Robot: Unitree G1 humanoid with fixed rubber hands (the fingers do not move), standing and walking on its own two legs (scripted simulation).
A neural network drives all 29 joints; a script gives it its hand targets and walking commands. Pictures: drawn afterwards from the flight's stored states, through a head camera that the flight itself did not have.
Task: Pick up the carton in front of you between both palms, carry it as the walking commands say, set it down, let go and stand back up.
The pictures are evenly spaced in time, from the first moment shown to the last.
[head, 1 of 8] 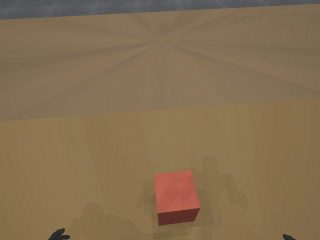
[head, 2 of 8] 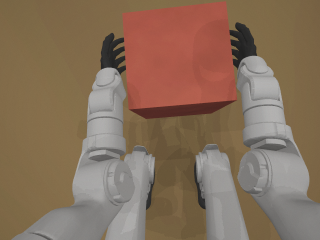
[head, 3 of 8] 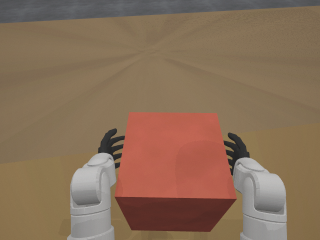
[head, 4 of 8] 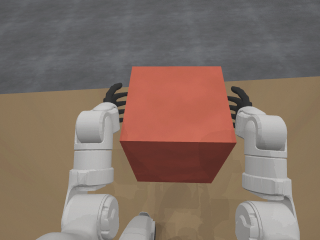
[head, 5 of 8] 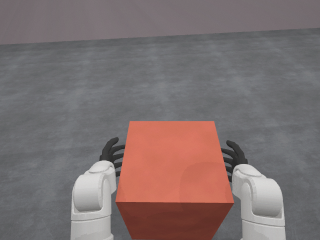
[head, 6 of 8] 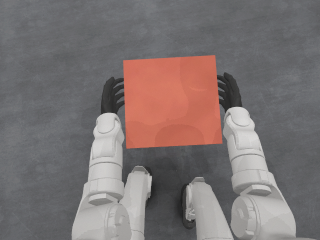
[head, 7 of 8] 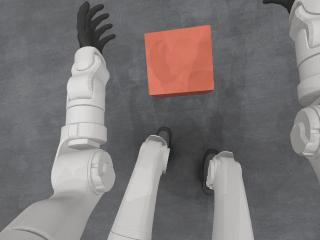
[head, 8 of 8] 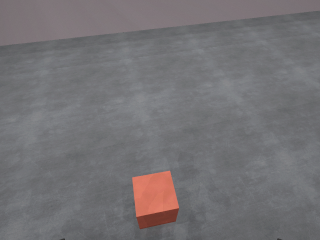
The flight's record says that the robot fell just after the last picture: no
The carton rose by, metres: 0.69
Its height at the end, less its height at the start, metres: -0.30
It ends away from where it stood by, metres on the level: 5.24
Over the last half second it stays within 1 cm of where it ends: yes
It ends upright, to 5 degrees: yes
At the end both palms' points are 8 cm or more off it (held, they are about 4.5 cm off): yes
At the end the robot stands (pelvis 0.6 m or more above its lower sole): yes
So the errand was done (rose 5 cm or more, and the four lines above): yes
